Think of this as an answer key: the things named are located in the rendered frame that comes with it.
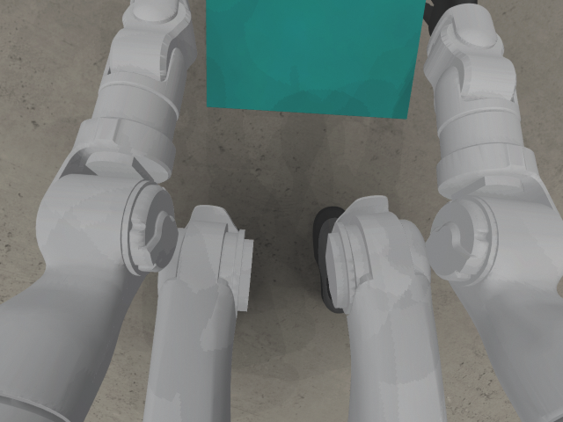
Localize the robot left shin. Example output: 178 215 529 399
157 205 238 294

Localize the robot right foot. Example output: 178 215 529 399
313 207 345 313

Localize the left robot upper arm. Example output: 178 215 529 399
0 174 179 422

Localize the robot right forearm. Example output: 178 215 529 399
423 4 560 216

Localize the robot right hand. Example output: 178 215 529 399
423 0 478 37

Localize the carton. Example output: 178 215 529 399
206 0 426 119

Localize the right robot upper arm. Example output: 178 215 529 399
425 195 563 422

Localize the robot left forearm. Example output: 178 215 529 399
36 0 197 248

